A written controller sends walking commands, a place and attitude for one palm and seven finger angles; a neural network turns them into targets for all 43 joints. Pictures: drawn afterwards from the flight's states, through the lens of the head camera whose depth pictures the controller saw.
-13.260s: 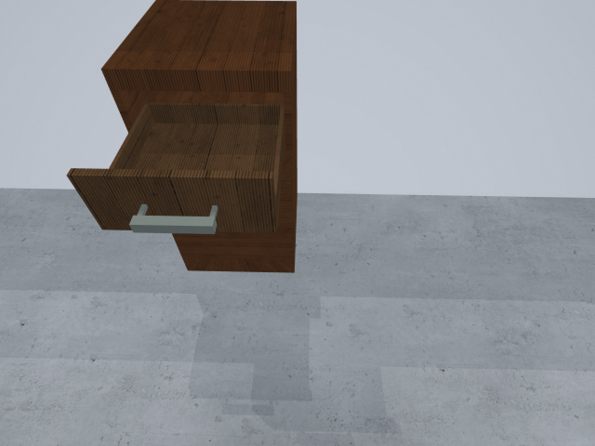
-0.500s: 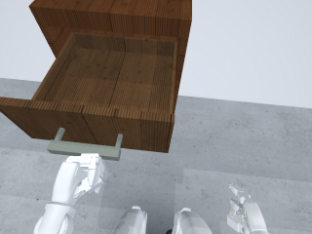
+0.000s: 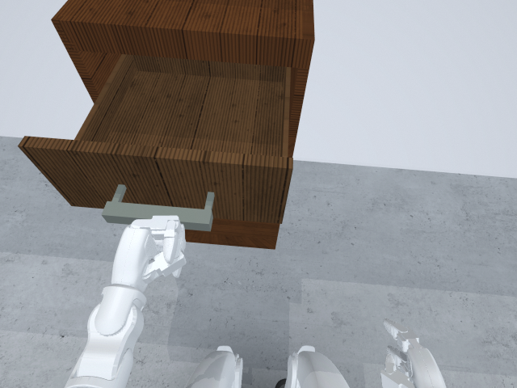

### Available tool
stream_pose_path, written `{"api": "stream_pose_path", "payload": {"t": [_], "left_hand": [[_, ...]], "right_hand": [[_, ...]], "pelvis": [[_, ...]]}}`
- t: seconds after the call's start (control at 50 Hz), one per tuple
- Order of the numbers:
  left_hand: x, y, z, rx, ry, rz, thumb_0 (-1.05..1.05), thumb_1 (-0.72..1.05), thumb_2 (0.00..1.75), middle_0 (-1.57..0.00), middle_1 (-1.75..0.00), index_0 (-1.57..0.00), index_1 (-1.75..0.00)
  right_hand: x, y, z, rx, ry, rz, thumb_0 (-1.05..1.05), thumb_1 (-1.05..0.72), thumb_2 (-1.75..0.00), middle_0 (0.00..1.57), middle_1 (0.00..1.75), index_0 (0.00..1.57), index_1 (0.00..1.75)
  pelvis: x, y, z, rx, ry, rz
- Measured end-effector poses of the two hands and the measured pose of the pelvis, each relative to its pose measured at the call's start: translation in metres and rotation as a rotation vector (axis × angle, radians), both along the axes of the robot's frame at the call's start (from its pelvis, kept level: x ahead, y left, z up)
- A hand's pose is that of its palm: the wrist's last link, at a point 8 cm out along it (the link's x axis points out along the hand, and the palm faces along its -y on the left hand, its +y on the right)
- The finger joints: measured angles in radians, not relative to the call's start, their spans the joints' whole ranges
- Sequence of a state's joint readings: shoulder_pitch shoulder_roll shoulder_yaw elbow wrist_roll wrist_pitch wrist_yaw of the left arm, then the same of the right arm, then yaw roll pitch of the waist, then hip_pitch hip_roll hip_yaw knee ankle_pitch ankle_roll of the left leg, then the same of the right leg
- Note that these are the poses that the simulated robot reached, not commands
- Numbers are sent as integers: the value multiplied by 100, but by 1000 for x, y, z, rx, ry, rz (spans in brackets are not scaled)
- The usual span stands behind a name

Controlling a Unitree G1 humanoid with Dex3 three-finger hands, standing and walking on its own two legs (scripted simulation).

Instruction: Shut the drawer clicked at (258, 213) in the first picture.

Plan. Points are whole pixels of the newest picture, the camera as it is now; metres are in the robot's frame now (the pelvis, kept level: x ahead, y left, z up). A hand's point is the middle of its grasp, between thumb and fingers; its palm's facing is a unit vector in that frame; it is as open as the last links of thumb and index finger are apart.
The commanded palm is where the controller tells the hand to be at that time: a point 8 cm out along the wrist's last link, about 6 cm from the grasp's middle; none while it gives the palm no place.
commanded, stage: push the drawer shut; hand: left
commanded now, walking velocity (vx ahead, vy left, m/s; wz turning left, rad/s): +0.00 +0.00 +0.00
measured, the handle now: (162, 205) +0.38 +0.17 +0.04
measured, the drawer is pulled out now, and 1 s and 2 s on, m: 0.23 0.10 0.00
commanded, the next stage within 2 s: none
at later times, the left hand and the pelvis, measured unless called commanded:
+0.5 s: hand (193, 213) +0.37 +0.12 +0.03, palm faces -0.07 -1.00 -0.04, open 2.9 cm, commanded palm +0.37 +0.17 +0.04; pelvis +0.01 +0.00 +0.00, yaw +0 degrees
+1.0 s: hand (201, 182) +0.43 +0.12 +0.03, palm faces -0.04 -1.00 -0.06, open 3.0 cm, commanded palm +0.43 +0.17 +0.04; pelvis +0.00 -0.01 +0.00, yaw -1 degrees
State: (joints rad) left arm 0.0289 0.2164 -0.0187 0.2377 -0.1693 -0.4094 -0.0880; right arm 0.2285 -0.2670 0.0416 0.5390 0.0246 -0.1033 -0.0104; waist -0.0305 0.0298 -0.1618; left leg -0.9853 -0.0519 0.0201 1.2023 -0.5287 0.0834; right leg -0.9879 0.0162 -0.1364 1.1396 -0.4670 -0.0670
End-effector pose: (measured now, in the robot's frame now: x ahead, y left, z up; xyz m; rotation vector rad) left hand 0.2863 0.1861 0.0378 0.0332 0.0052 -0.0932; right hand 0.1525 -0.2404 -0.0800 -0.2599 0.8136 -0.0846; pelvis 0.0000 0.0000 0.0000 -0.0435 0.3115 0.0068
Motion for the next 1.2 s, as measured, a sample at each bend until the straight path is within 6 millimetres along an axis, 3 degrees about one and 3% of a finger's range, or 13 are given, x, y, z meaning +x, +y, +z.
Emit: {"api": "stream_pose_path", "payload": {"t": [0.42,1.2], "left_hand": [[57,-6,-2,9,-4,14,-4,79,95,-140,-160,-140,-160],[152,-14,2,21,-5,52,0,79,95,-140,-160,-140,-160]], "right_hand": [[-12,1,-11,2,111,-34,1,-90,-90,20,30,21,30],[-95,-34,-28,-15,335,-167,1,-91,-90,20,30,21,30]], "pelvis": [[5,3,1,1,21,-4],[0,-15,-2,19,73,-31]]}}
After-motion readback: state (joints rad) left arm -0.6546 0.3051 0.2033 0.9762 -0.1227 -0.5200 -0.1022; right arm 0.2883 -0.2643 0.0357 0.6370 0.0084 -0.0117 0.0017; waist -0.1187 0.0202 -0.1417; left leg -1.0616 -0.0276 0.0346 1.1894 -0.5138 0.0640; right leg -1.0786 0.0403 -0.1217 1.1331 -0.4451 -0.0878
